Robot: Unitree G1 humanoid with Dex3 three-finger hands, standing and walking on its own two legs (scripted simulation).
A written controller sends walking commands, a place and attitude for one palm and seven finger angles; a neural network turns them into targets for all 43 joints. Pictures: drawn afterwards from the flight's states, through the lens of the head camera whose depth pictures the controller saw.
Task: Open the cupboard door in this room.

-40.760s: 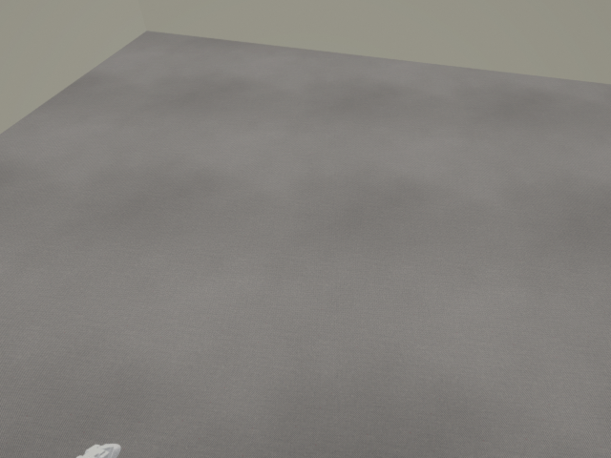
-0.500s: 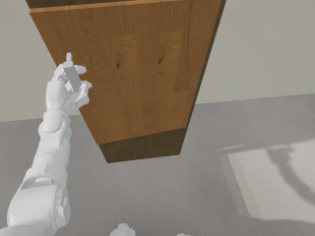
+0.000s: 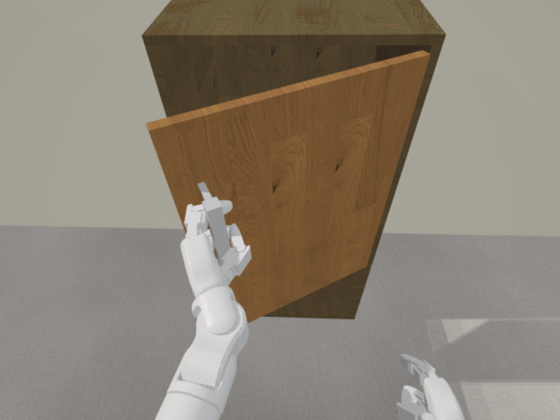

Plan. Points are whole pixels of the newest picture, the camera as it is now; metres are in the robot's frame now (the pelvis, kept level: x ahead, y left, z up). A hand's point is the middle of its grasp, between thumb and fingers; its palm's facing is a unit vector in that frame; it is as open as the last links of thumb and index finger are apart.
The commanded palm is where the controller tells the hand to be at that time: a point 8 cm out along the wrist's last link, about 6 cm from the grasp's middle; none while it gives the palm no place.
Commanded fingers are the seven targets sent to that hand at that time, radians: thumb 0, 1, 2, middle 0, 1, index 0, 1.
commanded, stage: pull the door open along its arc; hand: left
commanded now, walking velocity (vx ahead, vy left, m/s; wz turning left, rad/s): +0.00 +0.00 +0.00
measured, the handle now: (215, 226) +0.38 +0.12 +0.08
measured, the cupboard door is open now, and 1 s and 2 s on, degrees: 29 38 41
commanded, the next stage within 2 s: open thumb and fingers to let go in 0.24 s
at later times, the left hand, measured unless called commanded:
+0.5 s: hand (261, 278) +0.29 +0.04 +0.09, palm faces +0.35 -0.94 -0.03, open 6.2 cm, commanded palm +0.23 +0.08 +0.08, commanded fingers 0.00 0.27 0.63 -0.35 -1.28 -0.35 -1.28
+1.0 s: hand (257, 279) +0.29 +0.05 +0.08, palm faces +0.33 -0.94 -0.03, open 14.1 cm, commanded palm +0.24 +0.08 +0.08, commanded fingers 0.00 -0.50 0.30 -0.20 -0.60 -0.20 -0.60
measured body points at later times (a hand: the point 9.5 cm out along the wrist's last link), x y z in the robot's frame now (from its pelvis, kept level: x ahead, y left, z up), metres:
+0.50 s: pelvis +0.00 -0.03 +0.00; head -0.01 -0.06 +0.45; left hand +0.26 +0.09 +0.09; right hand +0.19 -0.24 -0.09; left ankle +0.05 +0.12 -0.70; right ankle -0.05 -0.08 -0.70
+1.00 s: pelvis +0.00 -0.02 +0.00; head +0.01 -0.04 +0.45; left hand +0.27 +0.10 +0.09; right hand +0.18 -0.23 -0.10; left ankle +0.05 +0.12 -0.70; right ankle -0.05 -0.08 -0.70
